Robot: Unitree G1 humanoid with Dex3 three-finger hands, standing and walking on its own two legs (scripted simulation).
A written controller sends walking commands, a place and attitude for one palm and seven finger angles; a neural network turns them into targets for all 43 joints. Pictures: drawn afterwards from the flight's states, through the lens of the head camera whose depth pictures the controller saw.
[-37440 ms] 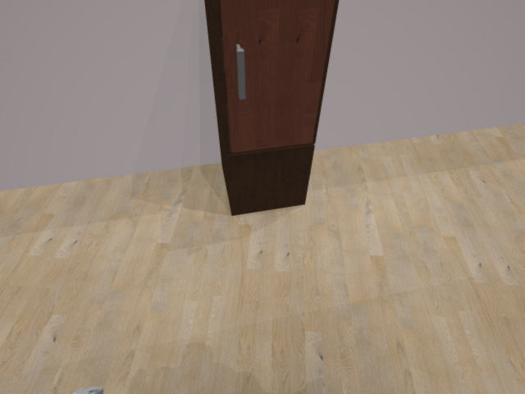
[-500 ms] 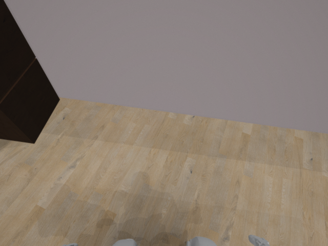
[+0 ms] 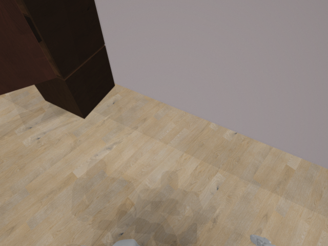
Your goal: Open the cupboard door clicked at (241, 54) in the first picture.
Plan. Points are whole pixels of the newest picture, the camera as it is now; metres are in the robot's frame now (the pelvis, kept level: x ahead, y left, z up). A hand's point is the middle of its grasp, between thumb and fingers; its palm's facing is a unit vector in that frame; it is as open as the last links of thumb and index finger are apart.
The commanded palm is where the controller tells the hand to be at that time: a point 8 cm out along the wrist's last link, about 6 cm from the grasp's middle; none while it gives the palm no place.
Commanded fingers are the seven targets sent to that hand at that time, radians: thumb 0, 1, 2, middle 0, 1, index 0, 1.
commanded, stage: turn to face it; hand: left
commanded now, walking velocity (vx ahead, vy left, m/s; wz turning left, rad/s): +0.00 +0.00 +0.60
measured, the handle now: out of the picture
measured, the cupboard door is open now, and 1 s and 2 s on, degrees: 56 56 56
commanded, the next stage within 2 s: take the last steps up to it in 0.84 s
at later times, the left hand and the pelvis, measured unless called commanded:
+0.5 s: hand out of the picture +0.05 +0.18 -0.14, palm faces +0.29 -0.91 -0.29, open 7.4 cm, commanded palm none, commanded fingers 0.00 0.90 0.90 -0.20 -0.30 -0.20 -0.30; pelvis +0.02 -0.04 +0.01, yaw +18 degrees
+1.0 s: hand out of the picture -0.01 +0.18 -0.16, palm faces +0.51 -0.83 -0.24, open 7.4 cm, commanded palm none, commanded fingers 0.00 0.90 0.90 -0.20 -0.30 -0.20 -0.30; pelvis +0.03 -0.03 +0.01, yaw +29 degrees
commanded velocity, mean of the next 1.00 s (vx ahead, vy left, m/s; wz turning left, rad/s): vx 0.02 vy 0.01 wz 0.43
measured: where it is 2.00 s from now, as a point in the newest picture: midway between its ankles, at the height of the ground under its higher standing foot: (129, 239)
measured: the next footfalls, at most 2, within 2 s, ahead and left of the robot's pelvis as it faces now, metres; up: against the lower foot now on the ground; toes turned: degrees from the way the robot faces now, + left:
left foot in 0.02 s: +0.04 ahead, +0.12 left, +0.00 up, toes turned +5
right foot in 0.34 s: +0.08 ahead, -0.15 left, +0.00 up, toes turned +10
